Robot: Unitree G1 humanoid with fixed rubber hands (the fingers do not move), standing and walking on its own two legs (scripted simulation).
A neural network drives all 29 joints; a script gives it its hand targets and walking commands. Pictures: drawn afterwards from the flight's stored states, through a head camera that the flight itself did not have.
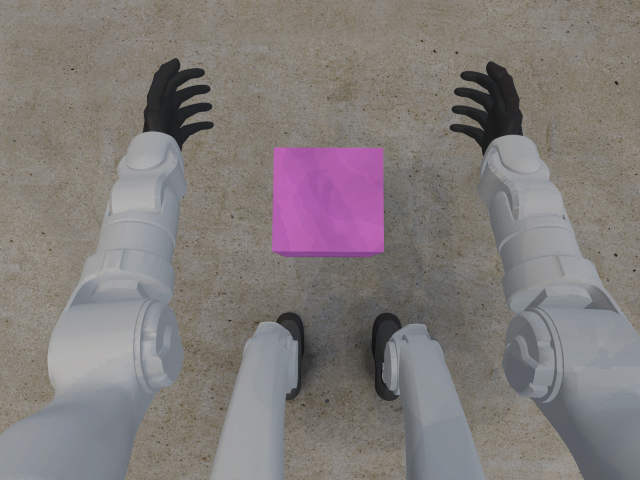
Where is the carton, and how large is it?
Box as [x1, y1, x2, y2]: [272, 147, 383, 256]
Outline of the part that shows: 274,147 272,251 284,256 370,256 383,251 382,148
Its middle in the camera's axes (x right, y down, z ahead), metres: +0.01 -0.06 +0.85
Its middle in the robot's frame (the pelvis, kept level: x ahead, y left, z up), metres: +0.48 +0.02 -0.51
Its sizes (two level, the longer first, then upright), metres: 0.210 0.200 0.250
